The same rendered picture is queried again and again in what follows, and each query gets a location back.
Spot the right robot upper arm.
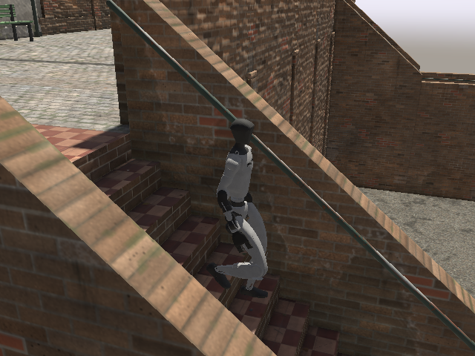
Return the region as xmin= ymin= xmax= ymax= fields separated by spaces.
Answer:
xmin=216 ymin=155 xmax=241 ymax=199

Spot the right robot shin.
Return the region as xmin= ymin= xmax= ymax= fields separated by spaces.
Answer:
xmin=214 ymin=262 xmax=263 ymax=280

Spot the robot right thigh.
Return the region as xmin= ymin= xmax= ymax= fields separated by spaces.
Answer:
xmin=226 ymin=215 xmax=268 ymax=277

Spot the right robot hand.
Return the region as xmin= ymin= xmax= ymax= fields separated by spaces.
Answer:
xmin=232 ymin=230 xmax=253 ymax=253

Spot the right robot forearm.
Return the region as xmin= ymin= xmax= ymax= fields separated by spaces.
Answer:
xmin=217 ymin=190 xmax=240 ymax=233

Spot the left robot hand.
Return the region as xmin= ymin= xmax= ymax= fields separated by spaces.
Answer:
xmin=244 ymin=192 xmax=253 ymax=203

